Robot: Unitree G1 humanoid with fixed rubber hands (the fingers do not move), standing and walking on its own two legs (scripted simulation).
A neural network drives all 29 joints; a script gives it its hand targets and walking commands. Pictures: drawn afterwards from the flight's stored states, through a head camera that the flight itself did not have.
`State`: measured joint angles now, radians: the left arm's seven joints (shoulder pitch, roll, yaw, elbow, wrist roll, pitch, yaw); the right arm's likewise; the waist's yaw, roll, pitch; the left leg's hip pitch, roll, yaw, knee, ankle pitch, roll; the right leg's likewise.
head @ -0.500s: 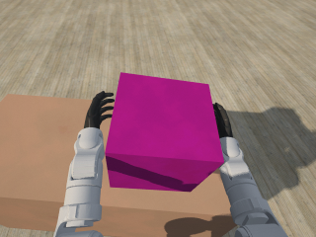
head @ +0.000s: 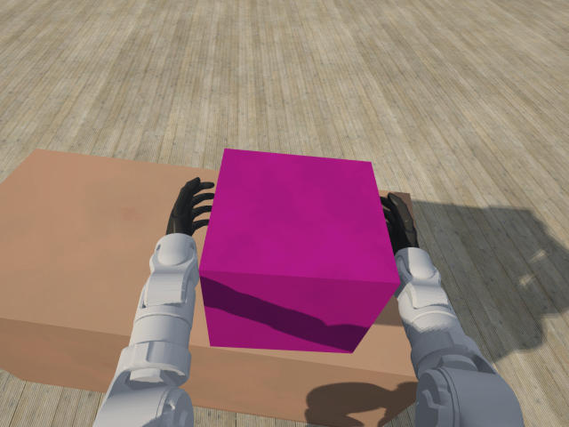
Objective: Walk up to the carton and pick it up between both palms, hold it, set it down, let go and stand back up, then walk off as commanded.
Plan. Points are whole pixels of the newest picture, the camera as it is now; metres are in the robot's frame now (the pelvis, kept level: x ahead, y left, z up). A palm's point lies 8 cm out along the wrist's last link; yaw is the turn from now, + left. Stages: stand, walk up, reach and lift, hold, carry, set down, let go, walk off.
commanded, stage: set down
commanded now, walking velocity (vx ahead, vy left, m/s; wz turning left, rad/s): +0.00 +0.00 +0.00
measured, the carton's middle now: (290, 254) +0.36 +0.00 +0.01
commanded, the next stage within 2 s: none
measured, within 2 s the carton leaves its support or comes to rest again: rests again in 2.00 s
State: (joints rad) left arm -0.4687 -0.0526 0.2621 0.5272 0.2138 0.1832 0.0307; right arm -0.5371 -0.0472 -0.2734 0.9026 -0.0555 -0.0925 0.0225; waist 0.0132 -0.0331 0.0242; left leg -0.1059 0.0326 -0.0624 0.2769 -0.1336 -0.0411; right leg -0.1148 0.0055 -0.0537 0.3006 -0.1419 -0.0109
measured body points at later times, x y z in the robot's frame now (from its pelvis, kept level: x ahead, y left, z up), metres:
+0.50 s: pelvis +0.07 +0.00 +0.01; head +0.13 +0.01 +0.45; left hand +0.41 +0.17 +0.01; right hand +0.44 -0.16 +0.00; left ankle +0.02 +0.15 -0.74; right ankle +0.02 -0.10 -0.74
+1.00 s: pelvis +0.07 -0.02 +0.00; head +0.17 -0.02 +0.44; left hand +0.41 +0.15 -0.02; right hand +0.43 -0.18 -0.04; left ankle +0.02 +0.15 -0.74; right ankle +0.02 -0.10 -0.75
